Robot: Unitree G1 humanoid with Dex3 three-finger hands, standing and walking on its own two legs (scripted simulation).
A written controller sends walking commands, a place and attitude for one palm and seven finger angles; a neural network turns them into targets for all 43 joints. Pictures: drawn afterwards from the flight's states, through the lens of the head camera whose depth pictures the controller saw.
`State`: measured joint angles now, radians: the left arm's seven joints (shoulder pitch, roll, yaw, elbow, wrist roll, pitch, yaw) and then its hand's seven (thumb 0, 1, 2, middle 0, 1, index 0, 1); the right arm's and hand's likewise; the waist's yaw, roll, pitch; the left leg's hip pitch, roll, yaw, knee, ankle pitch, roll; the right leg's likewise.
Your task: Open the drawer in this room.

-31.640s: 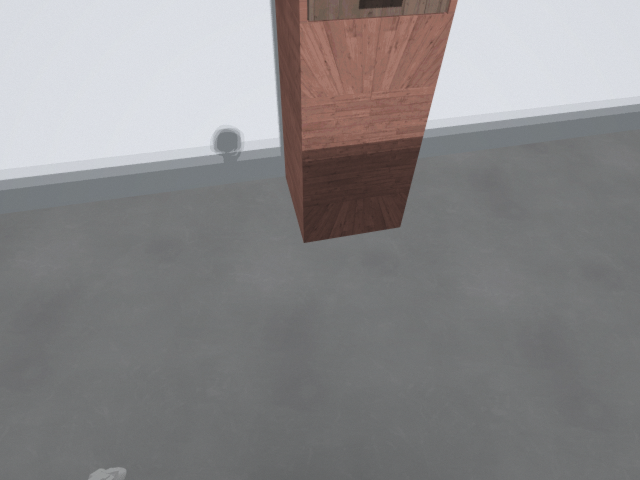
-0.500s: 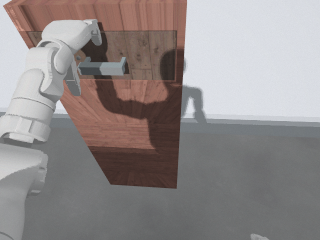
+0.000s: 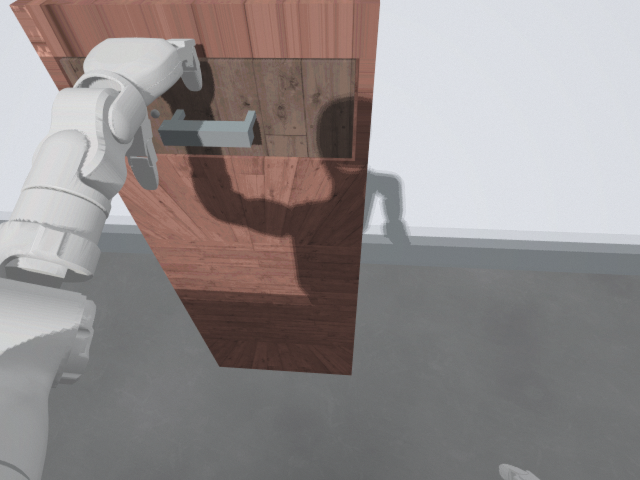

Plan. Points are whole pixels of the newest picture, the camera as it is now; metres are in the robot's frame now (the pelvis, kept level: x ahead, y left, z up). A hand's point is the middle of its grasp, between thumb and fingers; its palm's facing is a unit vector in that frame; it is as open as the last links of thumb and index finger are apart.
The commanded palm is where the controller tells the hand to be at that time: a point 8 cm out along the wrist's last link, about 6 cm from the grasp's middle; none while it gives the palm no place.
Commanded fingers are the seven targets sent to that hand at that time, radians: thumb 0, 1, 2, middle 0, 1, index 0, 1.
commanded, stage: re-aim the fingers above the handle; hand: left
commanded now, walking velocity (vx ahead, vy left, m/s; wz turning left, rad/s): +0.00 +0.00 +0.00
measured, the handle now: (211, 124) +0.53 +0.17 +0.18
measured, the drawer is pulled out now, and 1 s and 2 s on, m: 0.00 0.00 0.00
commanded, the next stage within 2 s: lower the fingers behind the handle in 1.34 s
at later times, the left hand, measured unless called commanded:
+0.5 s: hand (189, 117) +0.46 +0.16 +0.23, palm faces +0.04 -0.02 -1.00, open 13.8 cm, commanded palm +0.44 +0.18 +0.30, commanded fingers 0.00 -0.50 0.30 -0.30 -1.20 -0.30 -1.20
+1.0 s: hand (196, 113) +0.47 +0.16 +0.23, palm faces +0.02 -0.02 -1.00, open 13.8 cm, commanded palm +0.45 +0.19 +0.30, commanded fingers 0.00 -0.50 0.30 -0.30 -1.20 -0.30 -1.20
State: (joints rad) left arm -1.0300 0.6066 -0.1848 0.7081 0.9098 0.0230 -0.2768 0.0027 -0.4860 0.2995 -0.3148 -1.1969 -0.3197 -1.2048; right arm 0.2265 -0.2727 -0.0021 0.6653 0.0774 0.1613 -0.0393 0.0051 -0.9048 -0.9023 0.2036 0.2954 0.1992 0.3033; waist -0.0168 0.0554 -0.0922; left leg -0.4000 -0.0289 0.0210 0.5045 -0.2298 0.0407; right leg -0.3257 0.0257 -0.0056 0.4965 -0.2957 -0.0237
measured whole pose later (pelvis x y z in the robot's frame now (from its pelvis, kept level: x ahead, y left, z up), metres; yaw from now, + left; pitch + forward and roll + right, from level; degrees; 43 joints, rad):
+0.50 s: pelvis +0.00 +0.00 +0.00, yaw +0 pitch +7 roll +0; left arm -0.99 0.52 -0.22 0.61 0.87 0.06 -0.25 0.00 -0.49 0.30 -0.31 -1.20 -0.32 -1.20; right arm 0.22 -0.28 0.00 0.68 0.08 0.17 -0.02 0.01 -0.91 -0.90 0.20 0.30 0.20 0.30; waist -0.01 0.06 -0.10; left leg -0.38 -0.03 0.02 0.50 -0.23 0.04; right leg -0.31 0.02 0.00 0.50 -0.30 -0.02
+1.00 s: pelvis +0.00 -0.01 +0.00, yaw +0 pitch +7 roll +0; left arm -1.00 0.55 -0.18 0.67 0.89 0.00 -0.25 0.00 -0.49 0.30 -0.32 -1.20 -0.32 -1.20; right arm 0.23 -0.29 0.00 0.69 0.07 0.15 -0.04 0.01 -0.91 -0.90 0.20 0.30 0.20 0.30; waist -0.02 0.06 -0.09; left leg -0.38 -0.02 0.02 0.49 -0.23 0.03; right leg -0.31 0.03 0.00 0.49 -0.30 -0.04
